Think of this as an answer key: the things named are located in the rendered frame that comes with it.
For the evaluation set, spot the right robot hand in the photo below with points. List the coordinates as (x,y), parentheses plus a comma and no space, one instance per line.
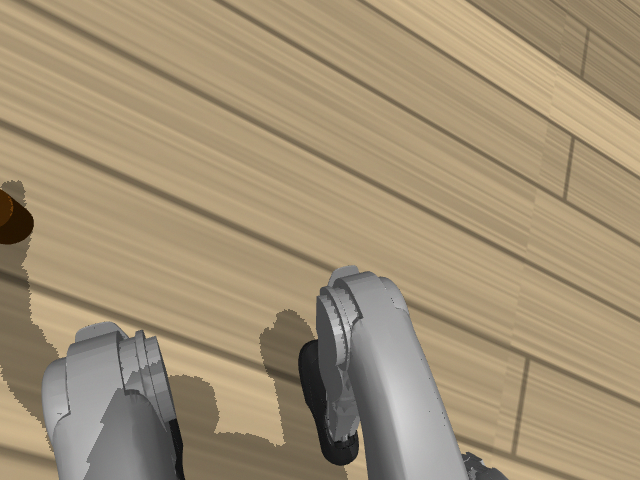
(477,470)

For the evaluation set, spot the right robot foot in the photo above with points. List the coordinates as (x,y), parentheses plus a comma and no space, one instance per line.
(338,453)

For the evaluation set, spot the tin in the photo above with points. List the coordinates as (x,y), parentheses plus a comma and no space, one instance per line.
(16,222)

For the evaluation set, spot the left robot foot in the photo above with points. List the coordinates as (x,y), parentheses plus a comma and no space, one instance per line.
(178,445)

